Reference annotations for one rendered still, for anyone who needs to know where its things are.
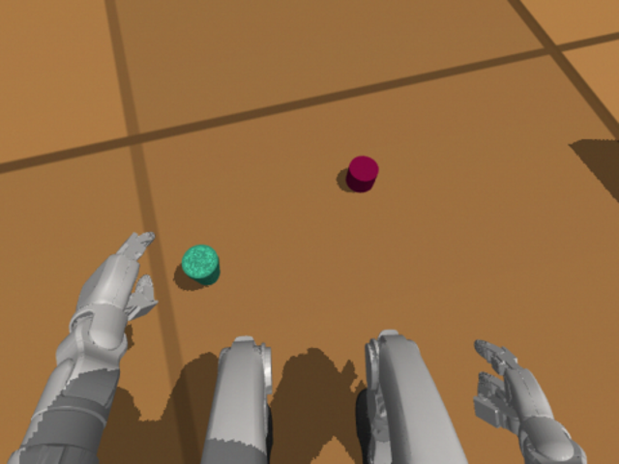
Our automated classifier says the right robot hand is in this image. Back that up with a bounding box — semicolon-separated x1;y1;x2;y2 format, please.
473;339;554;437

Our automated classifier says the left robot hand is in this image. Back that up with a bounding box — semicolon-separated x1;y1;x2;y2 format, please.
75;232;158;321

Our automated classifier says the left robot arm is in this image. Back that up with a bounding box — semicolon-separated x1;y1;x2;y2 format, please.
7;304;128;464

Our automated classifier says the right robot foot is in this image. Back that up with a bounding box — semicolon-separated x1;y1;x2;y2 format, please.
356;389;392;464

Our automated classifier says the right robot arm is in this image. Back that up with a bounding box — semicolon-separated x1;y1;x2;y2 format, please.
518;417;587;464

